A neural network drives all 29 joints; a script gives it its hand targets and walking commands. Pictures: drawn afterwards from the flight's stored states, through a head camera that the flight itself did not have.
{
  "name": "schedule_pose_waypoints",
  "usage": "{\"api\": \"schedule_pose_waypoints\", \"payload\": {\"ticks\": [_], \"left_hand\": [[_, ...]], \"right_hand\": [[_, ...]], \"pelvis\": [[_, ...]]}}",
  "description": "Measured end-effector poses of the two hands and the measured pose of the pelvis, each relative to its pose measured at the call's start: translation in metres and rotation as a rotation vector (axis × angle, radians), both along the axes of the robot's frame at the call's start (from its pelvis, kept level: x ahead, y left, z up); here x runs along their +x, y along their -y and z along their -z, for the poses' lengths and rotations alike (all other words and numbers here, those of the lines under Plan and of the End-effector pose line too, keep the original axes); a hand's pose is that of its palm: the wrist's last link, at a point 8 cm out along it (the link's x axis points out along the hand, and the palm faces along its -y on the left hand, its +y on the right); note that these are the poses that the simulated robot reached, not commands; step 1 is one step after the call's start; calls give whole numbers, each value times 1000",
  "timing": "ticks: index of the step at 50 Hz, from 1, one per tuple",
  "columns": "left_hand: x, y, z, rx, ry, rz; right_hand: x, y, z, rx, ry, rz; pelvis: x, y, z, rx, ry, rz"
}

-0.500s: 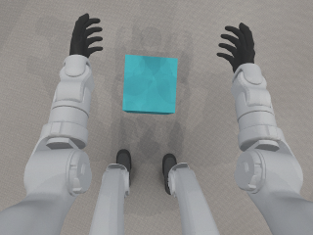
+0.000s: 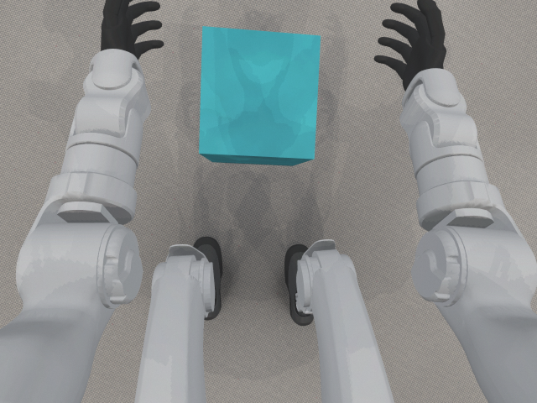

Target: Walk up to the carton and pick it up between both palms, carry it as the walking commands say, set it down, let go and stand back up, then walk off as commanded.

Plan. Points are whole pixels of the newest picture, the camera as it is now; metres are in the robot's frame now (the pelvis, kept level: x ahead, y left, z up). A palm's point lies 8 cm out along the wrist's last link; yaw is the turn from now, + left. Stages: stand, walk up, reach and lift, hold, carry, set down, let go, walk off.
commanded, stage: reach and lift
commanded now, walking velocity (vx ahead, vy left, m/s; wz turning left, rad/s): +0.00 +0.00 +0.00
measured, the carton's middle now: (256, 110) +0.53 -0.01 -0.41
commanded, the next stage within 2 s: none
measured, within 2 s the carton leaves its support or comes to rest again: neither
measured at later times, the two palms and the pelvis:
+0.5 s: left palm (160, 89) +0.54 +0.15 -0.27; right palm (374, 99) +0.52 -0.20 -0.26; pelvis -0.02 -0.01 -0.11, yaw +0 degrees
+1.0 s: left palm (172, 100) +0.54 +0.15 -0.34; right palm (355, 108) +0.52 -0.20 -0.34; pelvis -0.02 -0.01 -0.17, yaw +0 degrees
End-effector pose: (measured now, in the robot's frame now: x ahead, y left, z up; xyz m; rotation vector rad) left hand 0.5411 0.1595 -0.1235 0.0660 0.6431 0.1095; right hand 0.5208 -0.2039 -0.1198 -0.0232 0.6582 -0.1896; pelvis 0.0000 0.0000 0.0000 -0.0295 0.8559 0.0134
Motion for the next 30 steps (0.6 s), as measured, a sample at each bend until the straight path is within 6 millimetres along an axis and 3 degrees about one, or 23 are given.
{"api": "schedule_pose_waypoints", "payload": {"ticks": [14,30], "left_hand": [[0,6,80,-1,-25,4],[-6,8,171,-5,-74,7]], "right_hand": [[1,-1,80,-4,-20,4],[-2,0,172,-5,-64,-17]], "pelvis": [[-9,4,69,10,39,9],[-18,8,129,22,122,21]]}}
